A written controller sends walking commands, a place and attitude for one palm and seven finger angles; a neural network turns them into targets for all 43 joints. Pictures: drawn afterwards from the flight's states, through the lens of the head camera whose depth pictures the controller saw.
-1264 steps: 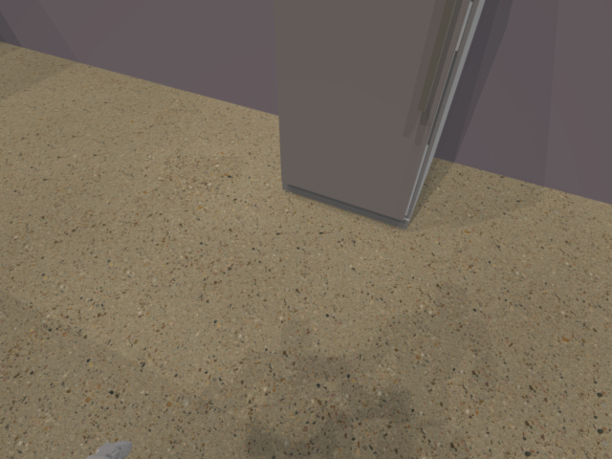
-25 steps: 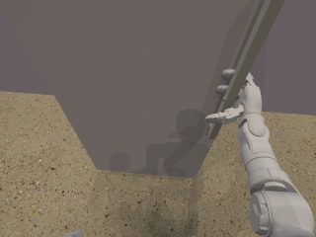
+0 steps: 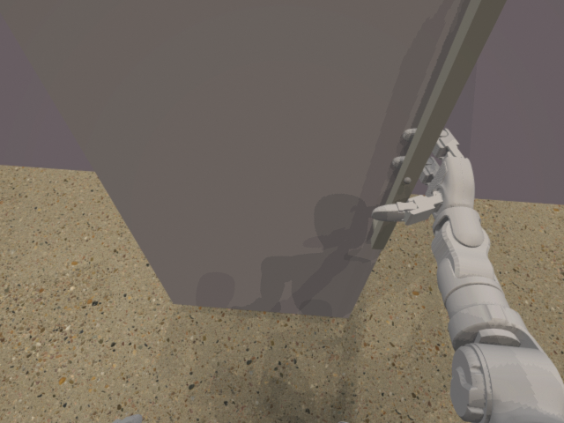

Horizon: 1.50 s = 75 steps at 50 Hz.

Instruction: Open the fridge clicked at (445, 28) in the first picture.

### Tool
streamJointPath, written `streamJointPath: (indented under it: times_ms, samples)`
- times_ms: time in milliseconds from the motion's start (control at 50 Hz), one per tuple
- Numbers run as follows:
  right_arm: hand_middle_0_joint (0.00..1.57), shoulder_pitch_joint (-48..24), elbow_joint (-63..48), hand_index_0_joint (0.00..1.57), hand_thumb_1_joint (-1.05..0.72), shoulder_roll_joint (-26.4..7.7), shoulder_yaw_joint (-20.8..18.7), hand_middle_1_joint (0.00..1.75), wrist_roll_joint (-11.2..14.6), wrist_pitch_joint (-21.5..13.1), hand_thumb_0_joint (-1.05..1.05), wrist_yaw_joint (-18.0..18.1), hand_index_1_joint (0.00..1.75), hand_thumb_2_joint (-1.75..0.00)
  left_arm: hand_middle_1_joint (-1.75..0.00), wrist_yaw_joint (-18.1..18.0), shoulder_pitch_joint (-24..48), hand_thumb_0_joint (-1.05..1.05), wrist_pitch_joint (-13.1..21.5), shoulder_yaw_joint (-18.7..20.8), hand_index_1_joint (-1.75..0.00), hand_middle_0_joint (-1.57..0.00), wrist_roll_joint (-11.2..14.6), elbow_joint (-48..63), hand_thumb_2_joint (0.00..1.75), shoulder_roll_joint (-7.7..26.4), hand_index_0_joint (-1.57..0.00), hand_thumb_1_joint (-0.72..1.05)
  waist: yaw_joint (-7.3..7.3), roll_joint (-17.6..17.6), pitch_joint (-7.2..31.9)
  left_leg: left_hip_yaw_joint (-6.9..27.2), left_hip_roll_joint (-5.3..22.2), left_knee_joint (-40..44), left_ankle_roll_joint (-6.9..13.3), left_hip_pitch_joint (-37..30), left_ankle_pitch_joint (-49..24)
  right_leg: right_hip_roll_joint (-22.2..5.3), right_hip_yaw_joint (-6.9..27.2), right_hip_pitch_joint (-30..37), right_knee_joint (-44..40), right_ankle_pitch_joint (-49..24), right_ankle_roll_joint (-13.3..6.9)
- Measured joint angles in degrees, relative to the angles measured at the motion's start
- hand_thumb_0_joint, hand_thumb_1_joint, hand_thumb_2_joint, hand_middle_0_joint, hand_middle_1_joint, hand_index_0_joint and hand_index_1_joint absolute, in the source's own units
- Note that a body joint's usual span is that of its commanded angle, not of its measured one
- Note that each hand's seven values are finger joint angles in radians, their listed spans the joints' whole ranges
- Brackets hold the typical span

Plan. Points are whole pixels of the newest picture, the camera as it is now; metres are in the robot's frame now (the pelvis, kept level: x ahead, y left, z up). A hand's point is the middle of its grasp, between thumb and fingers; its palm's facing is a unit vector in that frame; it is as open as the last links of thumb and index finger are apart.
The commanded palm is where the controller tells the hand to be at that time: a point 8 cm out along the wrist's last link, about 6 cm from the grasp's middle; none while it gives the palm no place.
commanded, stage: grip the handle and tug to test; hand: right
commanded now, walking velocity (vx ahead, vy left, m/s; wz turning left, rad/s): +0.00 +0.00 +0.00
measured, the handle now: (416, 140) +0.50 -0.12 +0.15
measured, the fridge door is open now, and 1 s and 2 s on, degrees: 0 0 2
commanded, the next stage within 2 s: pull the door a little, standing still in 1.30 s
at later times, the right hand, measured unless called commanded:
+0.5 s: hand (404, 178) +0.45 -0.11 +0.11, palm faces -0.06 +1.00 -0.01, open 6.6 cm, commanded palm +0.43 -0.16 +0.12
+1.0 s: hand (397, 180) +0.45 -0.10 +0.11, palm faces -0.04 +1.00 +0.00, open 5.4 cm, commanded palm +0.42 -0.16 +0.12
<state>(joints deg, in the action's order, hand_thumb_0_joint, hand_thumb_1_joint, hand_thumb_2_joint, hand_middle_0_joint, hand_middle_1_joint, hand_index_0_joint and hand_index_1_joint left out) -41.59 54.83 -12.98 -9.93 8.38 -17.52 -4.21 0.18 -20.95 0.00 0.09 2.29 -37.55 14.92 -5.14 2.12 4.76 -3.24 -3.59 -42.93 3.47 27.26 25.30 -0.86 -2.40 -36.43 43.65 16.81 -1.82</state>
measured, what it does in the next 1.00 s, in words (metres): stands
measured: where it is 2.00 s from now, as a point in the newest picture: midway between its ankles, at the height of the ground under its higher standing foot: outside the picture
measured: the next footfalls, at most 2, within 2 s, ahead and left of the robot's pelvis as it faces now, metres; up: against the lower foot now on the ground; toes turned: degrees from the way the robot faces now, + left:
none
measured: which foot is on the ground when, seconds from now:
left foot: down 0.00-1.00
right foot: down 0.00-1.00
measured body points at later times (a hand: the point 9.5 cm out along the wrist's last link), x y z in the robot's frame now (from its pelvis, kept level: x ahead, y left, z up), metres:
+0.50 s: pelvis +0.00 -0.01 +0.00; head +0.05 +0.00 +0.45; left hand +0.04 +0.25 -0.12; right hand +0.45 -0.16 +0.11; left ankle -0.04 +0.08 -0.71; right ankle +0.05 -0.10 -0.71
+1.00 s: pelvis +0.00 +0.00 +0.00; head +0.04 +0.01 +0.45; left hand +0.04 +0.26 -0.12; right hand +0.44 -0.15 +0.11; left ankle -0.04 +0.08 -0.71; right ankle +0.05 -0.10 -0.71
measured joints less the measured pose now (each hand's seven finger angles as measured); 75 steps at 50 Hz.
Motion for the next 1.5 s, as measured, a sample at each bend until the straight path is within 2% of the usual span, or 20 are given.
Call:
streamJointPath:
  times_ms: [160,300,460,540,640,820,1080,1360,1500]
  samples:
    - [0.33,-0.5,0.0,0.33,0.21,0.1,0.3,1.24,-0.2,-0.9,-0.01,0.2,1.25,-0.42,-0.30,0.1,0.1,0.00,0.4,0.0,-0.30,-0.20,-0.1,-0.1,0.89,-0.1,-0.20,0.91,-0.06,0.2,0.1,0.1,0.1,-0.3,-0.2,0.4,0.0,0.1,-0.1,-0.5,0.3,0.1,-0.2]
    - [0.36,-2.8,3.2,0.37,-0.09,-0.3,-0.2,1.28,-0.3,0.4,0.00,0.5,1.29,-0.55,-0.30,-0.1,0.3,0.00,0.3,-0.4,-0.30,-0.20,-0.1,0.0,0.89,-0.5,-0.20,0.91,-0.64,-0.2,-0.2,0.0,0.2,-0.4,-0.3,1.0,0.0,0.1,0.0,-1.0,0.5,0.0,-0.3]
    - [0.40,-1.0,0.8,0.41,-0.45,0.3,-0.2,1.33,-0.7,-1.8,0.01,1.0,1.34,-0.71,-0.30,0.3,-0.6,0.00,0.8,0.0,-0.30,-0.20,-0.5,-0.5,0.89,-0.3,-0.20,0.91,-0.41,0.2,0.2,0.4,0.2,-1.0,-0.5,1.5,0.3,0.1,-0.4,-1.5,1.1,0.5,-0.5]
    - [0.42,-0.2,0.0,0.42,-0.58,0.8,0.5,1.36,-1.0,-1.0,0.00,-0.1,1.37,-0.77,-0.30,0.3,-0.8,0.00,0.3,0.0,-0.30,-0.20,-0.4,-0.6,0.89,-0.4,-0.20,0.91,-0.35,0.2,0.5,0.6,0.2,-0.8,-0.6,1.0,0.3,0.1,-0.5,-0.9,1.0,0.7,-0.6]
    - [0.43,1.1,-1.1,0.44,-0.71,2.1,0.0,1.38,-0.7,0.2,0.00,0.8,1.39,-0.83,-0.30,0.2,-0.5,0.01,0.2,-0.1,-0.30,-0.20,-0.4,0.0,0.89,-0.5,-0.20,0.91,-0.63,0.2,0.7,0.9,0.1,-0.2,-0.6,-0.1,0.1,0.0,-0.8,0.2,0.4,0.6,-0.5]
    - [0.42,0.6,-1.0,0.41,-0.72,1.8,-0.4,1.39,-1.6,-0.1,0.00,2.9,1.40,-0.84,-0.30,0.2,0.4,0.00,0.6,-0.2,-0.30,-0.20,-0.6,0.8,0.89,-0.6,-0.20,0.91,-0.93,0.2,0.0,0.9,-0.1,-0.6,-0.3,0.4,-0.1,-0.2,-0.8,0.0,0.4,0.1,-0.3]
    - [0.42,2.0,-2.0,0.41,-0.72,0.9,-0.9,1.40,-1.0,0.0,0.00,1.2,1.40,-0.82,-0.30,-0.2,-0.3,0.01,-0.1,-0.2,-0.30,-0.20,-0.3,0.4,0.89,-0.3,-0.20,0.91,-0.87,0.0,0.1,1.0,-0.4,0.2,0.1,-0.2,-0.3,-0.4,-0.8,0.8,-0.6,-0.1,0.2]
    - [0.37,11.4,-14.2,0.39,-0.74,1.5,-1.3,1.40,0.5,4.4,0.01,0.3,1.40,-0.78,-0.30,0.2,0.5,0.01,-1.1,0.0,-0.30,-0.20,0.2,3.5,0.89,-0.1,-0.20,0.91,-0.64,-0.4,1.1,2.8,-0.5,2.6,0.1,-3.1,-0.2,-0.6,-2.3,4.4,-3.2,0.6,0.4]
    - [0.35,15.9,-21.0,0.37,-0.75,2.9,0.8,1.40,0.9,6.4,0.02,1.2,1.40,-0.77,-0.30,0.6,1.5,0.01,-1.1,0.3,-0.30,-0.20,0.2,4.5,0.90,-0.3,-0.20,0.91,0.22,-0.3,1.3,2.7,-0.2,3.4,-0.7,-5.0,-0.2,-0.3,-2.0,6.1,-3.9,1.5,0.3]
